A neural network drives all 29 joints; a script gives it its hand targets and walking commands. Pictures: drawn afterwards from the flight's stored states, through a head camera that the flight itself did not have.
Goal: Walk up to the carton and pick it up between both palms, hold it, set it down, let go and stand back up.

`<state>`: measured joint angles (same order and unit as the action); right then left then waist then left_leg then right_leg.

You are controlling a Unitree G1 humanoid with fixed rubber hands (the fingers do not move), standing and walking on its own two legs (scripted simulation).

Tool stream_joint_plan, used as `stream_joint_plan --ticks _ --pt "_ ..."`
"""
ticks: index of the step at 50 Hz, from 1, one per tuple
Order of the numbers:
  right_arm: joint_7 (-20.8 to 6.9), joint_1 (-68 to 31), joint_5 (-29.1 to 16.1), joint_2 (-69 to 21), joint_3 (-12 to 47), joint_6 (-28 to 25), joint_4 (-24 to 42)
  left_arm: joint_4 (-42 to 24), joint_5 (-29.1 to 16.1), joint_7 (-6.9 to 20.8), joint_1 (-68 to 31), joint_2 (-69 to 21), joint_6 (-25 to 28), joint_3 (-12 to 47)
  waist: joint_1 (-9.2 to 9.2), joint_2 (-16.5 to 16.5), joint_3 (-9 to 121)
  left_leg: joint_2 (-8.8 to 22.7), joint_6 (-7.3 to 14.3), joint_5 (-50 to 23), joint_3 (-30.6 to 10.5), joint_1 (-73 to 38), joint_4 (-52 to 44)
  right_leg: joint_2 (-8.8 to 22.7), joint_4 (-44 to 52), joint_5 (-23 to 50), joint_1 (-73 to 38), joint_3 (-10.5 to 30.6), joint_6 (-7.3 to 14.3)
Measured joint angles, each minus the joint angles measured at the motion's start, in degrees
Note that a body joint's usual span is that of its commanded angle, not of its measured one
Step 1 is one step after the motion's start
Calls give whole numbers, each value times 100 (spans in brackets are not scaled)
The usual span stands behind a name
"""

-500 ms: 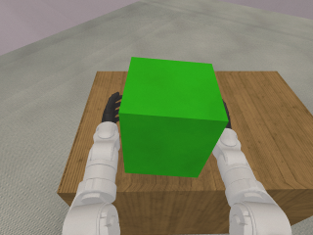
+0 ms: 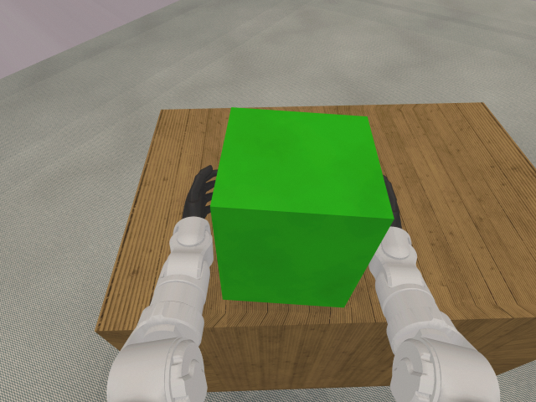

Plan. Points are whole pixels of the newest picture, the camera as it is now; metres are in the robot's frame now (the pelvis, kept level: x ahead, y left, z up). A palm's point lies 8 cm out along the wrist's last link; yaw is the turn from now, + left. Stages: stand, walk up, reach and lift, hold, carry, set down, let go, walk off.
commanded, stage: set down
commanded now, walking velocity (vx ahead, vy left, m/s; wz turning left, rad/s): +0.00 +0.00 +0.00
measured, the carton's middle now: (290, 213) +0.40 -0.03 +0.05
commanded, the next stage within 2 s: none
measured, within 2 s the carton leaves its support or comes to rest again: rests again in 0.94 s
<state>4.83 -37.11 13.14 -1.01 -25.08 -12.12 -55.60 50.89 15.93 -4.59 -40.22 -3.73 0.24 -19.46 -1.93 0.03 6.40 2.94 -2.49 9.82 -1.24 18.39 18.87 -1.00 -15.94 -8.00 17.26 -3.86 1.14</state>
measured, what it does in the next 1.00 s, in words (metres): stands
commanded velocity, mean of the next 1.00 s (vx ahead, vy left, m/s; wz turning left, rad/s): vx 0.00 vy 0.00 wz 0.00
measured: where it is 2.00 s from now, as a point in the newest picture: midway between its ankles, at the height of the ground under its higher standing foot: outside the picture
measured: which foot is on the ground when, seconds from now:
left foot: down 0.00-1.00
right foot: down 0.00-1.00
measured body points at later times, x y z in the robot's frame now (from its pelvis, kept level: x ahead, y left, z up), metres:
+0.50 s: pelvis +0.00 +0.00 -0.01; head +0.07 +0.00 +0.44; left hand +0.42 +0.11 +0.01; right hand +0.40 -0.19 +0.02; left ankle -0.02 +0.14 -0.75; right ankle -0.01 -0.10 -0.75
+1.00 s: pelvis -0.01 +0.00 -0.02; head +0.07 -0.01 +0.43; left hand +0.43 +0.12 +0.02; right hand +0.41 -0.20 +0.01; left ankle -0.01 +0.14 -0.75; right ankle -0.01 -0.10 -0.75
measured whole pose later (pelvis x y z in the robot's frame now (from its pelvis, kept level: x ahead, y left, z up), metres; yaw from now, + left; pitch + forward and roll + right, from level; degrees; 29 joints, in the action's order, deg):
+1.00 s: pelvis -0.01 +0.00 -0.02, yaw -4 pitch +22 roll +0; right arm 4.8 -44.3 -3.7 8.4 -7.7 -14.3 -65.6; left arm 66.8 1.3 -10.4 -46.2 1.9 14.4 -11.3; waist 1.1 -1.5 14.1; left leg 3.6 -2.1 11.0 2.0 37.5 26.2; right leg -1.5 -24.1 -8.4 38.2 -0.6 0.9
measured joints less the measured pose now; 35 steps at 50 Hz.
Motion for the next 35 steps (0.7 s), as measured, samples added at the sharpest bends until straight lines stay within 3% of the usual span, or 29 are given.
stream_joint_plan --ticks 35 --pt "8 -189 75 236 125 -809 -800 1309 -501 -363 -38 192 1413 231 38 -233 559 46 -9 41 52 1448 370 -37 -321 14 1455 56 18"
